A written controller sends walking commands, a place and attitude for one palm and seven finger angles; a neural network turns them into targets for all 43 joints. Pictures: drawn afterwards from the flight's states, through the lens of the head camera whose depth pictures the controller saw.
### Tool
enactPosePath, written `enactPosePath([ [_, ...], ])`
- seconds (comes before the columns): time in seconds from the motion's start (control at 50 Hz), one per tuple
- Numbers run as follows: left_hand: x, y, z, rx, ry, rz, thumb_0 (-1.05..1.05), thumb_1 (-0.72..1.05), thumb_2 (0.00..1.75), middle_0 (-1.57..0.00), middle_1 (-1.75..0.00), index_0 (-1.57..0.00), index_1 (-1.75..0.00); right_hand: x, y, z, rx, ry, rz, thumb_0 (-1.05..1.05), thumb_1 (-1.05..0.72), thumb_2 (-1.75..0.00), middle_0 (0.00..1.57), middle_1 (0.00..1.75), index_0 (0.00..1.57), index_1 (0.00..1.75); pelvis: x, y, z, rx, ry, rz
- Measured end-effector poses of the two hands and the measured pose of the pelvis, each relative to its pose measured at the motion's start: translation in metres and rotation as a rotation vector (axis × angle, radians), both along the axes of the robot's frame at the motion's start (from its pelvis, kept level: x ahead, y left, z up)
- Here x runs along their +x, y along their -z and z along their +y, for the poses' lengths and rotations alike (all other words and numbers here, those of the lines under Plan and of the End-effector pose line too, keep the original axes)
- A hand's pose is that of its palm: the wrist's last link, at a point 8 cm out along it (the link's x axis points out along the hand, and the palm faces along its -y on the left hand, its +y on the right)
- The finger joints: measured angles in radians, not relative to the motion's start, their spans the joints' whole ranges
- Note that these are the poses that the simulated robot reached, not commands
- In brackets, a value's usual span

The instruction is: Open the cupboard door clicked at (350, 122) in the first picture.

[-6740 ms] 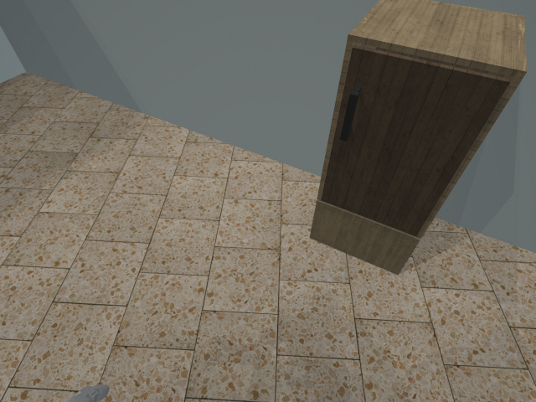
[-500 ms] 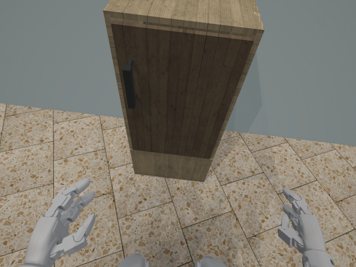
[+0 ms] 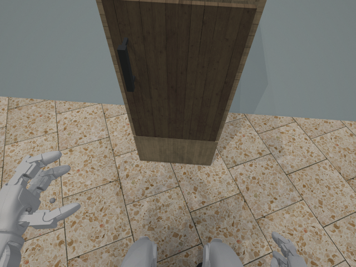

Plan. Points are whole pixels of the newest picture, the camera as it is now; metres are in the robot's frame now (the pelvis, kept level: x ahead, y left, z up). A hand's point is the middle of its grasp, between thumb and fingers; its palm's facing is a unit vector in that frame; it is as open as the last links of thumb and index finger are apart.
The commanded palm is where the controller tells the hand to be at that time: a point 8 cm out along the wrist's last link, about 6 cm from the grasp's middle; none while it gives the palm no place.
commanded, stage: raise the hand with hooked fingers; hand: left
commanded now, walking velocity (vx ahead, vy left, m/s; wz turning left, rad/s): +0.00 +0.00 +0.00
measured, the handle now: (128, 66) +0.64 +0.18 +0.05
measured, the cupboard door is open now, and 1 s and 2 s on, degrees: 0 0 0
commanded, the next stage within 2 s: move the hooked fingers beside the handle in 1.20 s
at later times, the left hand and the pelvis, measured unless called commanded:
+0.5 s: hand (35, 187) +0.27 +0.30 +0.04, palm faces -0.02 -1.00 -0.05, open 13.8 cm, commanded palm +0.26 +0.35 +0.05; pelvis +0.01 +0.04 +0.01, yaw +1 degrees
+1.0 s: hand (44, 168) +0.30 +0.29 +0.05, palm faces -0.03 -1.00 -0.05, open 14.0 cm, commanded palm +0.28 +0.34 +0.06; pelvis +0.02 +0.02 +0.01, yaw +0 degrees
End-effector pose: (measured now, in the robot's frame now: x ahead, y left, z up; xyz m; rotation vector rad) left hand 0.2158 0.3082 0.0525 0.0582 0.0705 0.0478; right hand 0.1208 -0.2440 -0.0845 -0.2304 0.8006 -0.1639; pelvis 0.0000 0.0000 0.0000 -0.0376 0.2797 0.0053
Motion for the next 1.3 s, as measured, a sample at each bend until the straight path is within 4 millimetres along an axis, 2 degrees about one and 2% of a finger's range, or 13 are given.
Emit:
enactPosePath([
  [0.08,-0.001,0.012,0.005,0.004,0.042,-0.012,0.00,-0.04,0.49,-0.27,-0.91,-0.26,-0.91,-0.003,-0.003,-0.009,-0.066,-0.010,0.011,0.02,-0.90,-0.90,0.21,0.30,0.21,0.30,-0.001,0.004,0.010,-0.006,-0.008,0.009],
  [0.16,0.007,0.027,0.002,-0.025,0.128,0.017,0.00,-0.14,0.45,-0.27,-0.97,-0.27,-0.97,0.010,-0.014,-0.007,-0.111,-0.019,-0.030,0.02,-0.90,-0.90,0.21,0.30,0.21,0.30,-0.002,0.006,0.020,-0.013,-0.007,0.007],
  [0.24,0.017,0.017,0.009,-0.022,0.134,-0.023,-0.01,-0.23,0.41,-0.28,-1.03,-0.28,-1.03,0.029,-0.029,0.007,-0.115,-0.042,-0.096,0.02,-0.90,-0.90,0.20,0.30,0.21,0.30,0.000,0.002,0.027,-0.019,-0.005,-0.003],
  [0.34,0.023,-0.002,0.032,-0.004,0.055,-0.069,-0.01,-0.34,0.36,-0.29,-1.10,-0.29,-1.10,0.054,-0.042,0.033,-0.080,-0.099,-0.151,0.02,-0.90,-0.90,0.21,0.30,0.21,0.30,0.006,-0.004,0.034,-0.028,-0.015,-0.006],
  [0.44,0.027,0.005,0.048,-0.003,0.047,0.014,-0.01,-0.43,0.33,-0.30,-1.16,-0.29,-1.16,0.071,-0.042,0.053,-0.046,-0.149,-0.159,0.01,-0.90,-0.90,0.21,0.30,0.21,0.30,0.010,-0.007,0.039,-0.035,-0.023,0.001],
  [0.52,0.034,0.008,0.050,-0.005,0.071,0.034,-0.01,-0.47,0.31,-0.30,-1.18,-0.29,-1.18,0.074,-0.038,0.058,-0.043,-0.163,-0.138,0.01,-0.90,-0.90,0.21,0.30,0.21,0.30,0.012,-0.007,0.041,-0.037,-0.023,0.007],
  [0.64,0.052,-0.003,0.058,0.009,0.070,-0.033,-0.01,-0.49,0.30,-0.30,-1.20,-0.30,-1.20,0.066,-0.030,0.052,-0.055,-0.147,-0.077,0.01,-0.90,-0.90,0.21,0.30,0.21,0.30,0.017,-0.007,0.040,-0.038,-0.020,0.018],
  [0.72,0.064,-0.004,0.064,0.005,0.071,-0.014,-0.02,-0.50,0.30,-0.30,-1.20,-0.30,-1.20,0.057,-0.026,0.042,-0.061,-0.120,-0.036,0.01,-0.90,-0.90,0.21,0.30,0.21,0.30,0.019,-0.008,0.037,-0.037,-0.019,0.026],
  [0.8,0.070,-0.004,0.060,-0.006,0.091,0.016,-0.02,-0.50,0.30,-0.30,-1.20,-0.30,-1.20,0.048,-0.027,0.030,-0.067,-0.092,-0.011,0.01,-0.90,-0.90,0.21,0.30,0.21,0.30,0.021,-0.010,0.034,-0.033,-0.012,0.032],
  [1.02,0.068,0.000,0.040,-0.012,0.070,-0.009,-0.02,-0.50,0.30,-0.30,-1.20,-0.30,-1.20,0.039,-0.027,0.006,-0.079,-0.064,0.000,0.01,-0.90,-0.90,0.21,0.30,0.21,0.30,0.020,-0.008,0.019,-0.019,-0.007,0.034],
  [1.14,0.063,-0.004,0.029,0.004,0.087,-0.017,-0.02,-0.50,0.30,-0.30,-1.20,-0.30,-1.20,0.043,-0.026,0.004,-0.062,-0.063,-0.022,0.01,-0.90,-0.90,0.21,0.30,0.21,0.30,0.019,-0.009,0.012,-0.015,-0.009,0.026],
  [1.3,0.059,-0.005,0.027,-0.004,0.064,-0.010,-0.02,-0.50,0.30,-0.30,-1.20,-0.30,-1.20,0.049,-0.023,0.003,-0.042,-0.072,-0.047,0.01,-0.90,-0.90,0.21,0.30,0.21,0.30,0.017,-0.007,0.006,-0.010,-0.012,0.020],
])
